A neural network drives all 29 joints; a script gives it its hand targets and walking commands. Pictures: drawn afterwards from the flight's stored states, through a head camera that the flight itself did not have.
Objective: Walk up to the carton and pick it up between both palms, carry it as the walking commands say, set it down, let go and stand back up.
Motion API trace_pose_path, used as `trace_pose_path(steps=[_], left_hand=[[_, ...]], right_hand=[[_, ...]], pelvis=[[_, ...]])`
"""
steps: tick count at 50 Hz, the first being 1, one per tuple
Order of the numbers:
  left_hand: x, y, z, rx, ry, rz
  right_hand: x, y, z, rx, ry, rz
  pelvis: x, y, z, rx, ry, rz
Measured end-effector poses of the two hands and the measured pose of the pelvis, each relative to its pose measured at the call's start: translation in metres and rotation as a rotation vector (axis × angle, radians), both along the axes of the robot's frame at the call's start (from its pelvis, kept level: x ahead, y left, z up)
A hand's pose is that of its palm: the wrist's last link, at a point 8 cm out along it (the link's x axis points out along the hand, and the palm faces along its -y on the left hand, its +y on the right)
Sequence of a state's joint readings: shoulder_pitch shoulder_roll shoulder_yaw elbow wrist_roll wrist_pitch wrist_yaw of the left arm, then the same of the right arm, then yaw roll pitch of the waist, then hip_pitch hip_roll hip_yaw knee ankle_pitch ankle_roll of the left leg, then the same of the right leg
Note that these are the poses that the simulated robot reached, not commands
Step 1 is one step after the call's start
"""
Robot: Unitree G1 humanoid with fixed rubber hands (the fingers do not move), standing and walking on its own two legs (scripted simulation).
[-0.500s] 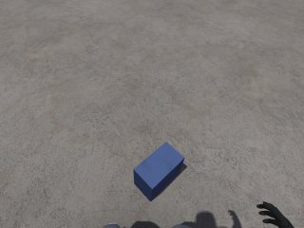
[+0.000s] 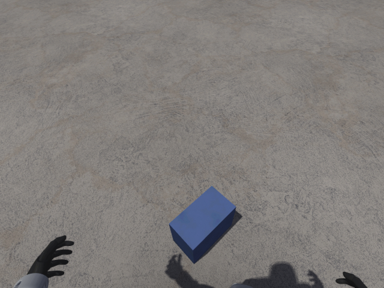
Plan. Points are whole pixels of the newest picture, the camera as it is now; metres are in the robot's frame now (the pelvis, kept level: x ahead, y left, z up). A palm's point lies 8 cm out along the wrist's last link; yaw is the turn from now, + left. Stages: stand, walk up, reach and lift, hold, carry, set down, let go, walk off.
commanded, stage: walk up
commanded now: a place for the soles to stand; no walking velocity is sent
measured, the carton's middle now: (203, 224) +0.51 -0.04 -0.63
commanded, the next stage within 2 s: none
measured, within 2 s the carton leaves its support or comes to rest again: neither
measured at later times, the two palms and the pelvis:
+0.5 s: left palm out of the picture +0.04 +0.35 -0.09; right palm out of the picture +0.11 -0.31 -0.06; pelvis -0.02 +0.02 +0.02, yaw +2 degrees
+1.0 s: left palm out of the picture +0.13 +0.35 -0.07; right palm out of the picture +0.13 -0.30 -0.08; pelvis +0.02 +0.02 +0.03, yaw +3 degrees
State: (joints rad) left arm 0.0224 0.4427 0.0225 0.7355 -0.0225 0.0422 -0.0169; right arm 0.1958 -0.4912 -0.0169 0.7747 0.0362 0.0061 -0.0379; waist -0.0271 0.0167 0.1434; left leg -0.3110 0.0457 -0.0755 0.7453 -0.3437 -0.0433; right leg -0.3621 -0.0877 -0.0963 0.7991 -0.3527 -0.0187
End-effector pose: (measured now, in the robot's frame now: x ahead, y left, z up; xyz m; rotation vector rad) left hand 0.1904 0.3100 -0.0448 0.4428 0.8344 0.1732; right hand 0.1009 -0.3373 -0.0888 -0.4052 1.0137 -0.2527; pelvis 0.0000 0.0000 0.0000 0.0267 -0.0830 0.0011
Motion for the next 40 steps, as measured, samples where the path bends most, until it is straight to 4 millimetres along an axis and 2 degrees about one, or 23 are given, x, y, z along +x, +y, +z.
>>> trace_pose_path(steps=[6,16,20,24,27,31,35,40], left_hand=[[-0.033,0.015,-0.012,-0.032,0.048,0.067],[-0.106,0.036,-0.037,-0.102,0.201,0.181],[-0.133,0.042,-0.043,-0.107,0.262,0.220],[-0.151,0.044,-0.043,-0.103,0.297,0.256],[-0.157,0.043,-0.040,-0.100,0.302,0.276],[-0.154,0.040,-0.033,-0.095,0.299,0.285],[-0.139,0.040,-0.030,-0.086,0.289,0.271],[-0.111,0.040,-0.028,-0.097,0.269,0.252]], right_hand=[[-0.004,0.002,0.010,-0.027,0.013,0.010],[-0.014,0.021,0.028,-0.037,0.065,0.039],[-0.008,0.024,0.031,-0.042,0.071,0.052],[0.006,0.027,0.030,-0.029,0.054,0.060],[0.018,0.030,0.028,-0.009,0.035,0.066],[0.032,0.034,0.025,0.016,0.018,0.072],[0.036,0.036,0.018,0.026,0.025,0.067],[0.025,0.042,0.010,0.038,0.081,0.037]], pelvis=[[-0.011,0.006,0.003,-0.008,-0.014,0.017],[-0.026,0.014,0.016,-0.036,0.018,0.030],[-0.028,0.017,0.019,-0.046,0.024,0.033],[-0.026,0.016,0.020,-0.045,0.018,0.037],[-0.022,0.014,0.020,-0.043,0.021,0.042],[-0.017,0.014,0.023,-0.037,0.033,0.048],[-0.011,0.017,0.022,-0.034,0.033,0.050],[0.001,0.023,0.023,-0.031,0.036,0.050]])
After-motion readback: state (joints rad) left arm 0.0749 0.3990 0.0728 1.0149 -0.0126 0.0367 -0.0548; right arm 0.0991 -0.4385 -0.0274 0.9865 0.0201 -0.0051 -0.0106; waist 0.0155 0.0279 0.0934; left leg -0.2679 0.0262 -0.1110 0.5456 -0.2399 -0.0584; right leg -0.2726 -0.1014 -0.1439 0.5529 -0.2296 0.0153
